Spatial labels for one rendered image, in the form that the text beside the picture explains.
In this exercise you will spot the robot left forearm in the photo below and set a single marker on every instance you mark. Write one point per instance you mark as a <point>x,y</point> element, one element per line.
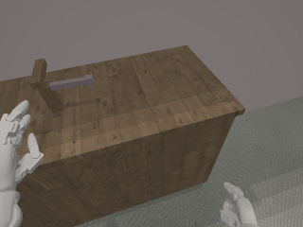
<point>11,214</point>

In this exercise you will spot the tap lever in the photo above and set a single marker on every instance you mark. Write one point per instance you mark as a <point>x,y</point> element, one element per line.
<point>69,83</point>

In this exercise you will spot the counter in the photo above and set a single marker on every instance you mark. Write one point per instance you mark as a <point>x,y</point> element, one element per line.
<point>152,125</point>

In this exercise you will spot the robot right hand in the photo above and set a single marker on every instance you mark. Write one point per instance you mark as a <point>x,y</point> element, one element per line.
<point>237,213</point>

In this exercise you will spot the robot left hand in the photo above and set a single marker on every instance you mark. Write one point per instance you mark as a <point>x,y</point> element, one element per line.
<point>12,127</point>

